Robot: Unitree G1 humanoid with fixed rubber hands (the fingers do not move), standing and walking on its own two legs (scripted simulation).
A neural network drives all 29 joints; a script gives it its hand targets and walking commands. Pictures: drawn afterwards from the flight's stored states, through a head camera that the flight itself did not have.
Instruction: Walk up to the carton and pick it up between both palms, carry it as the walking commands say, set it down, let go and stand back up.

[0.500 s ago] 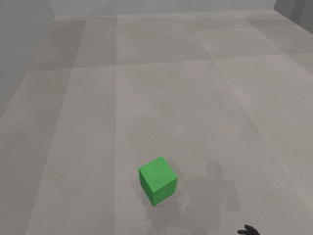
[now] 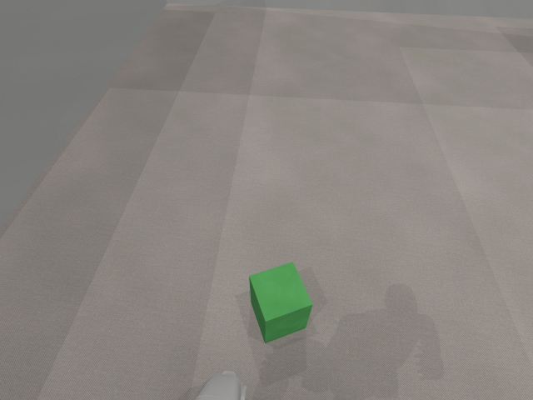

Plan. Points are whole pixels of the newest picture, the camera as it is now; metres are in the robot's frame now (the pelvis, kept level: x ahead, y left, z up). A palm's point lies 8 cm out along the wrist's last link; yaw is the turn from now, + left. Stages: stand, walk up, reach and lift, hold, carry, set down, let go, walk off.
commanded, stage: walk up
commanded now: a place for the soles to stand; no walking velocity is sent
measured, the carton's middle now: (278, 303) +0.53 +0.00 -0.65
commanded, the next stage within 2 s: none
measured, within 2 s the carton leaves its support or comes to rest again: neither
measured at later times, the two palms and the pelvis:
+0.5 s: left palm (200, 343) +0.23 +0.15 -0.12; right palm (523, 373) +0.21 -0.39 -0.11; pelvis +0.11 -0.13 -0.02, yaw +12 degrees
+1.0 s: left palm out of the picture +0.11 +0.06 -0.12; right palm (490, 300) +0.33 -0.38 -0.10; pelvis +0.13 -0.21 -0.01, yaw +24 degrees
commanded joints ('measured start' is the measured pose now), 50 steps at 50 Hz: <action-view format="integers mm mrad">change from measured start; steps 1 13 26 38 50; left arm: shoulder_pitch -77 -105 -63 -206 -117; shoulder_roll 109 101 112 135 101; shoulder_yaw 20 18 30 4 -4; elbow -71 -175 -110 -83 -65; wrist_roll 5 28 -16 -34 -34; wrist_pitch -15 44 19 1 -47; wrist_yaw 7 -21 -9 51 41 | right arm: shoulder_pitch -5 24 -37 26 -109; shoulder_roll -54 -152 -145 -54 -36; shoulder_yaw -9 -37 -29 -14 26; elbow -88 -111 -154 -120 -67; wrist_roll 3 -15 1 9 26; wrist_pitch -22 -50 -14 -3 0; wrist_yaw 14 -62 8 40 65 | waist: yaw -24 -78 13 -86 -70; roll -85 110 92 -164 -18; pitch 80 7 -67 -67 -28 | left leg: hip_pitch -12 366 -51 333 232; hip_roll -14 328 61 -5 17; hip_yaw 52 -512 -148 24 -104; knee -90 -598 -164 -365 -429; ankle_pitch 72 -68 223 81 87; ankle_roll -3 239 22 27 38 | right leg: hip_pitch -63 -573 113 -196 -162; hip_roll -215 -117 0 -304 -191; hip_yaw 198 221 102 266 279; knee -315 673 35 -99 -225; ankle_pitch -201 -164 171 105 -180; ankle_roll -110 103 53 -91 -35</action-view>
